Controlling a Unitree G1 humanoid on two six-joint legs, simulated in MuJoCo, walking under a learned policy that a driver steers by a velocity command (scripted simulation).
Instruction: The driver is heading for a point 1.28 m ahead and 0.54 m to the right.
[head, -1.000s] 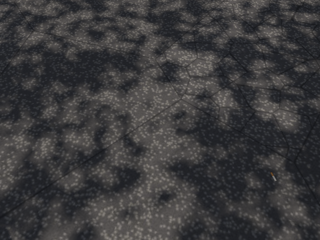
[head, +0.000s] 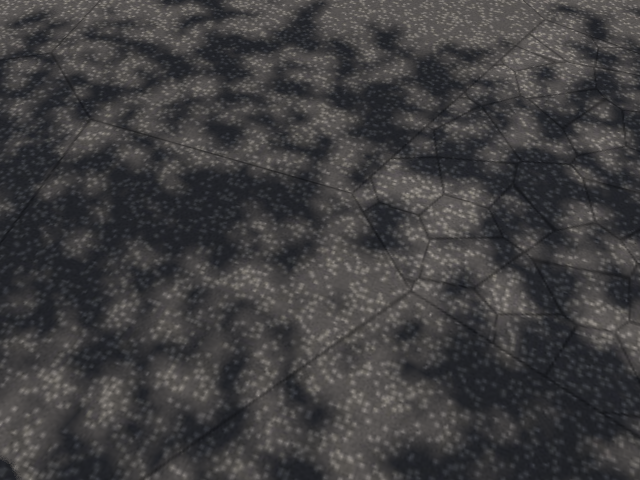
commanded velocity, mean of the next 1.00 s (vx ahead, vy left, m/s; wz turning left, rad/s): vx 0.37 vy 0.00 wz -0.38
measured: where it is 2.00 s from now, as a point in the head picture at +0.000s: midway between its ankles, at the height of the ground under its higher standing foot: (403, 427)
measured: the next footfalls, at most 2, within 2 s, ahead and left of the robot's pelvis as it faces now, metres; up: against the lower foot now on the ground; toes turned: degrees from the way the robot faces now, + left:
right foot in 0.42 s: +0.42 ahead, -0.14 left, +0.00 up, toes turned -8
left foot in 0.88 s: +0.69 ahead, -0.02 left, +0.00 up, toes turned -27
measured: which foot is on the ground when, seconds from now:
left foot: down 0.00-0.42, up 0.44-0.86, down 0.88-1.00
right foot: up 0.00-0.40, down 0.42-0.88, up 0.90-1.00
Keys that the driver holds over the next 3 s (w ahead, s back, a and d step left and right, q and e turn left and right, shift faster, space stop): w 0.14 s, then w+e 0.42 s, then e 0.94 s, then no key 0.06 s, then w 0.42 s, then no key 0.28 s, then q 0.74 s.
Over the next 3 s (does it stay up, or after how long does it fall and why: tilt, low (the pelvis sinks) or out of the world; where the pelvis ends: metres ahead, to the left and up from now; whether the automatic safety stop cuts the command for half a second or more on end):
stays up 0.69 -0.28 0.01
